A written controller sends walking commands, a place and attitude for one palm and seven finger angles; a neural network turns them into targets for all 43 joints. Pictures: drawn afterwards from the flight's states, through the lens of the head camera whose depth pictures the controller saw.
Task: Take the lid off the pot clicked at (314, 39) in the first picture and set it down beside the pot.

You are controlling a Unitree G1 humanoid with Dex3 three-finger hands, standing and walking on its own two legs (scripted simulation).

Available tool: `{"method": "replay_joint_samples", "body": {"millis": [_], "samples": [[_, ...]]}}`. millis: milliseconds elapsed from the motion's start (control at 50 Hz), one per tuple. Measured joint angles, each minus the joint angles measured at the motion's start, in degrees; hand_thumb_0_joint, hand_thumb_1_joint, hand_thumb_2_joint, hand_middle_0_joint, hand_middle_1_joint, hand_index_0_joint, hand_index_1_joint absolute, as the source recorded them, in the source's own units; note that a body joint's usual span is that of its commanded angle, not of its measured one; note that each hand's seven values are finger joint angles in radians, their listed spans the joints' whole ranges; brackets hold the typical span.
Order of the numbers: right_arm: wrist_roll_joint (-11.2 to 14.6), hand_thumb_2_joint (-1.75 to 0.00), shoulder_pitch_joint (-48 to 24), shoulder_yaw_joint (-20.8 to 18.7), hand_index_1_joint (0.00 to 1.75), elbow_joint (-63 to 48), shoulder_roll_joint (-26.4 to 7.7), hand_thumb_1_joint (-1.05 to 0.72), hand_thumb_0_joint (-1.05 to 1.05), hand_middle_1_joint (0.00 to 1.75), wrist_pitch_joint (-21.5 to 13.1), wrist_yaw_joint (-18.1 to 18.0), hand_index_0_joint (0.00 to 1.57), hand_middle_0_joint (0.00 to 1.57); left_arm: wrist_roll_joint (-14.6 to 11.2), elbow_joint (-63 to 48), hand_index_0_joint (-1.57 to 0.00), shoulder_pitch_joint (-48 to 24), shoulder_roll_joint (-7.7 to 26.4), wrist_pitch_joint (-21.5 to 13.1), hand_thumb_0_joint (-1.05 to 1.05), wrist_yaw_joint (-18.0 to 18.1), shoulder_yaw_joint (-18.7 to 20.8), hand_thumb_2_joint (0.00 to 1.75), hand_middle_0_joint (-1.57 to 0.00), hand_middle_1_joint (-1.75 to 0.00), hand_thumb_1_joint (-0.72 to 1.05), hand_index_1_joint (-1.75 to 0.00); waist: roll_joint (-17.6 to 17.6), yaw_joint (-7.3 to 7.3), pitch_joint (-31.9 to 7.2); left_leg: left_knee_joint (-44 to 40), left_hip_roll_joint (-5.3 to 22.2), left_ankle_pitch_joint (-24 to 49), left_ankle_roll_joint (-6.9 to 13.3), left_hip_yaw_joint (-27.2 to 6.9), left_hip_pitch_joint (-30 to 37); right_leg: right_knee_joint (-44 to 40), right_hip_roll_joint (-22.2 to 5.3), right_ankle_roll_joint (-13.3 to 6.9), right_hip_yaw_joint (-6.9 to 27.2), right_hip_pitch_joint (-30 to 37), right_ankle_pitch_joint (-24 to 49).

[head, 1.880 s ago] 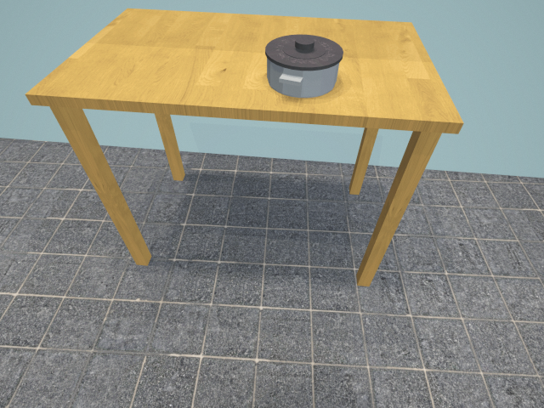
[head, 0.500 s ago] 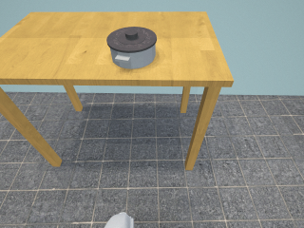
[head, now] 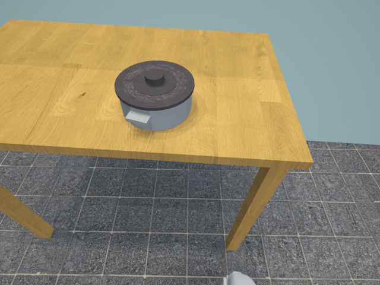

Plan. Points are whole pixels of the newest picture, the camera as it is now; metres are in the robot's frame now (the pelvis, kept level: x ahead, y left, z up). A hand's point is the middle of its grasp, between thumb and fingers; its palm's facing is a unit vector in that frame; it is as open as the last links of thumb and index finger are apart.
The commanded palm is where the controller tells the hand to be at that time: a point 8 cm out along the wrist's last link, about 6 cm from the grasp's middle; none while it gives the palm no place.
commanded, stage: come to a stop and stand still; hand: left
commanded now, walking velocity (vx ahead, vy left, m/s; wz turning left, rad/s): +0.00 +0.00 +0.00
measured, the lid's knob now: (154, 76) +0.54 +0.14 +0.15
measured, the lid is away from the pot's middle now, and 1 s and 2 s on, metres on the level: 0.00 0.00 0.00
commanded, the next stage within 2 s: look again from close up in 1.44 s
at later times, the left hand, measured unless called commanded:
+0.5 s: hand out of the picture +0.11 +0.19 -0.19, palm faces +0.08 -0.97 -0.25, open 7.3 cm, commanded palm none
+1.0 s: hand out of the picture +0.01 +0.20 -0.17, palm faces +0.03 -0.98 -0.19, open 7.3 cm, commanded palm none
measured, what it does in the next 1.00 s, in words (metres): steps on the spot: right foot, then left foot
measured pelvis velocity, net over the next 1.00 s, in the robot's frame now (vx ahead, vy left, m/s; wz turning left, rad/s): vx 0.01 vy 0.01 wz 0.02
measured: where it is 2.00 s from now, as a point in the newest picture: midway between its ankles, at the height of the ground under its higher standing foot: outside the picture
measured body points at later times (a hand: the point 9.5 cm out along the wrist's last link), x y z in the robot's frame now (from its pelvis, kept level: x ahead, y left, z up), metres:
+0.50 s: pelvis +0.04 -0.01 -0.02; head +0.09 +0.01 +0.43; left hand +0.11 +0.25 -0.17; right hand +0.15 -0.26 -0.15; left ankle +0.03 +0.12 -0.72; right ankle +0.14 -0.17 -0.74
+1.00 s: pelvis +0.01 +0.01 +0.01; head +0.03 +0.03 +0.46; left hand +0.01 +0.25 -0.16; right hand -0.01 -0.22 -0.14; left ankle +0.04 +0.12 -0.74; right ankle -0.04 -0.12 -0.72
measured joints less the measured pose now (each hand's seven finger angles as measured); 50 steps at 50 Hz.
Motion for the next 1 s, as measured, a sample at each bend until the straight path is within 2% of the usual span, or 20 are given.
{"method": "replay_joint_samples", "body": {"millis": [60,100,140,160,200,260,300,360,440,480,520,540,580,600,660,740,800,880,960,1000], "samples": [[-0.2,-0.9,1.8,0.5,0.3,0.8,-0.4,-0.94,-0.02,0.3,0.7,0.3,0.2,0.2,-0.1,-1.5,-0.2,-2.7,0.9,0.3,0.0,-0.3,0.1,0.89,-0.2,-0.3,0.93,-0.3,0.4,-0.88,0.1,-1.2,0.9,-1.1,-1.1,-0.9,2.0,-12.0,-1.2,0.9,-1.0,0.9,2.1],[-0.4,-0.9,2.5,0.9,0.3,1.0,-0.2,-0.94,-0.01,0.3,1.2,0.3,0.2,0.2,-0.2,-1.8,-0.2,-4.1,1.4,0.3,0.0,-0.2,-0.3,0.89,-0.2,-0.3,0.93,-0.3,0.8,-2.02,0.6,0.0,1.9,-2.8,-2.1,-1.6,2.7,-19.9,-0.6,1.3,-1.9,3.8,4.2],[-0.4,-0.9,3.3,1.3,0.3,1.2,0.3,-0.93,-0.01,0.3,1.9,0.3,0.2,0.2,-0.2,-2.1,-0.2,-4.9,2.1,0.0,0.0,0.0,-0.8,0.89,-0.2,-0.3,0.93,-0.3,0.6,-2.9,0.9,3.2,2.5,-5.8,-3.4,-2.2,2.8,-28.4,0.2,1.5,-2.7,8.2,11.3],[-0.3,-0.9,3.7,1.3,0.3,1.2,0.6,-0.92,0.0,0.3,2.3,0.3,0.2,0.2,-0.2,-2.3,-0.2,-5.1,2.4,-0.3,0.0,0.3,-1.0,0.89,-0.2,-0.3,0.93,-0.3,0.3,-2.99,0.7,5.9,2.7,-7.7,-4.0,-2.2,2.0,-29.6,0.3,1.2,-2.8,9.3,10.8],[0.0,-0.9,2.9,0.8,0.3,1.0,0.3,-0.92,0.0,0.3,3.8,0.2,0.2,0.2,-0.1,-2.2,-0.2,-6.5,1.9,-0.4,0.0,0.7,-1.4,0.89,-0.2,-0.3,0.92,-0.3,1.7,-3.36,1.4,15.4,3.3,-13.6,-4.6,-3.3,-1.9,-27.4,1.1,0.5,-3.6,8.9,4.8],[0.0,-0.9,0.2,-0.1,0.3,0.1,-0.6,-0.92,0.0,0.3,6.1,-0.3,0.2,0.2,-0.2,-2.9,-0.2,-8.6,0.5,0.0,0.0,1.4,-2.0,0.89,-0.2,-0.3,0.92,-0.3,3.0,-3.38,3.8,33.7,1.7,-20.9,-5.2,-5.1,-9.7,-26.8,1.0,0.3,-4.4,9.0,3.3],[0.0,-0.9,-2.0,-0.4,0.3,-0.7,-1.2,-0.92,0.01,0.3,7.3,-0.1,0.2,0.2,-0.3,-3.2,-0.21,-9.5,-0.1,0.5,0.0,2.0,-2.0,0.89,-0.2,-0.3,0.92,-0.3,3.2,-3.13,5.2,41.4,1.1,-20.6,-5.9,-5.8,-13.9,-28.0,0.7,0.1,-4.6,9.5,4.2],[-0.2,-0.9,-4.9,-0.8,0.3,-2.5,-1.8,-0.91,0.01,0.3,8.5,0.6,0.2,0.2,-0.2,-3.5,-0.21,-9.7,0.0,1.3,0.0,2.6,-1.8,0.89,-0.2,-0.3,0.91,-0.3,2.7,-2.57,5.9,44.5,1.2,-17.9,-6.9,-6.4,-17.7,-29.7,0.1,0.5,-4.7,9.9,5.6],[-0.3,-0.9,-8.0,-0.9,0.3,-4.9,-2.0,-0.91,0.01,0.3,8.4,1.3,0.2,0.2,0.2,-3.7,-0.21,-8.8,1.4,2.3,0.0,2.7,-1.2,0.89,-0.21,-0.3,0.91,-0.3,0.9,-1.65,5.6,36.8,2.5,-15.3,-7.2,-6.6,-16.9,-30.2,-1.1,1.6,-3.8,9.3,7.0],[0.0,-0.9,-8.7,-0.8,0.3,-5.9,-1.9,-0.91,0.01,0.3,7.5,1.5,0.2,0.2,0.4,-3.8,-0.21,-8.1,2.5,3.0,0.0,2.3,-0.7,0.89,-0.21,-0.3,0.91,-0.3,0.0,-1.3,5.0,29.0,3.2,-13.2,-6.9,-6.0,-13.9,-29.4,-1.6,2.5,-3.2,8.5,7.2],[0.2,-0.9,-8.4,-0.6,0.3,-6.7,-1.9,-0.91,0.0,0.3,6.2,1.6,0.2,0.2,0.3,-3.9,-0.21,-7.0,3.5,3.8,0.0,1.9,-0.4,0.89,-0.21,-0.3,0.91,-0.3,-0.4,-1.21,3.8,18.0,3.7,-7.9,-6.6,-5.2,-8.8,-27.4,-1.8,3.6,-2.7,7.5,6.8],[0.1,-0.9,-8.1,-0.6,0.3,-6.8,-1.7,-0.91,0.0,0.3,5.5,1.6,0.2,0.2,0.1,-3.9,-0.21,-6.6,4.1,4.3,0.0,1.7,-0.2,0.89,-0.21,-0.3,0.91,-0.3,-0.8,-1.38,3.3,15.9,3.5,-8.7,-5.0,-4.9,-7.8,-24.9,-1.8,3.4,-2.3,6.3,4.0],[-0.6,-0.9,-7.0,0.0,0.3,-6.8,-0.4,-0.91,0.0,0.3,5.3,1.5,0.2,0.2,-0.3,-3.0,-0.21,-6.3,5.4,5.4,0.0,1.8,0.3,0.89,-0.2,-0.3,0.91,-0.3,-1.8,-1.42,2.5,17.2,3.2,-8.3,-3.2,-4.7,-8.3,-17.6,0.6,2.7,0.9,4.6,-6.5],[-1.0,-0.9,-6.2,0.5,0.3,-6.5,0.4,-0.91,0.0,0.3,5.3,1.4,0.2,0.2,-0.3,-2.4,-0.21,-5.9,5.9,5.7,0.0,1.8,0.5,0.89,-0.2,-0.3,0.91,-0.3,-2.2,-1.36,2.0,16.1,3.3,-7.4,-2.8,-4.7,-7.8,-13.9,2.2,2.5,2.1,3.9,-7.7],[-1.3,-0.9,-3.8,1.9,0.3,-5.0,2.4,-0.91,0.0,0.3,5.3,0.8,0.2,0.2,-0.3,-1.0,-0.2,-4.2,6.9,5.2,0.0,1.1,1.0,0.89,-0.2,-0.3,0.91,-0.3,-2.8,-1.19,-0.1,9.7,3.3,-3.1,-2.4,-4.9,-5.4,-5.2,5.7,2.2,3.1,3.5,-4.9],[-0.9,-0.9,-1.4,2.2,0.3,-3.5,3.1,-0.93,0.0,0.3,4.8,0.0,0.21,0.2,-0.4,0.7,-0.2,-0.8,6.7,4.7,0.0,0.2,0.6,0.89,-0.2,-0.3,0.91,-0.3,-2.8,-1.09,-2.3,1.6,2.9,1.3,-1.9,-4.2,-2.6,-2.0,7.2,2.6,2.5,5.9,-1.0],[-0.8,-0.9,-0.2,2.2,0.3,-2.9,3.0,-0.93,0.0,0.3,4.3,-0.5,0.21,0.2,-0.4,1.9,-0.2,1.1,6.0,5.1,0.0,0.0,0.4,0.89,-0.2,-0.3,0.91,-0.3,-2.4,-1.56,-2.8,-1.7,2.5,3.3,-1.6,-3.5,-2.0,-3.3,7.2,2.6,2.2,8.3,-1.6],[-0.8,-0.9,1.1,2.0,0.3,-1.7,2.9,-0.92,0.0,0.3,4.0,-0.7,0.21,0.2,-0.6,2.7,-0.2,1.6,4.9,5.6,0.0,-0.2,-0.1,0.89,-0.2,-0.3,0.91,-0.3,-1.8,-2.48,-2.1,-3.9,2.6,4.9,-1.6,-3.1,-2.2,-9.2,6.2,2.2,1.4,11.7,-4.9],[-1.0,-0.9,2.4,1.6,0.3,0.1,2.5,-0.91,0.0,0.3,4.5,-0.5,0.21,0.2,-0.9,3.0,-0.2,0.8,3.5,5.3,0.0,-0.4,-0.7,0.89,-0.2,-0.3,0.91,-0.3,-0.5,-3.71,-1.4,-4.1,3.3,5.7,-2.4,-3.4,-3.0,-19.5,5.4,1.1,0.2,15.9,-8.4],[-0.9,-0.9,3.2,1.3,0.3,1.3,2.1,-0.91,0.01,0.3,4.8,-0.3,0.21,0.2,-1.1,3.0,-0.2,0.2,2.7,4.5,0.0,-0.3,-1.0,0.89,-0.2,-0.3,0.91,-0.3,0.3,-4.15,-1.3,-3.2,3.6,5.5,-3.0,-3.7,-3.6,-26.5,5.3,0.5,-0.3,18.9,-6.8]]}}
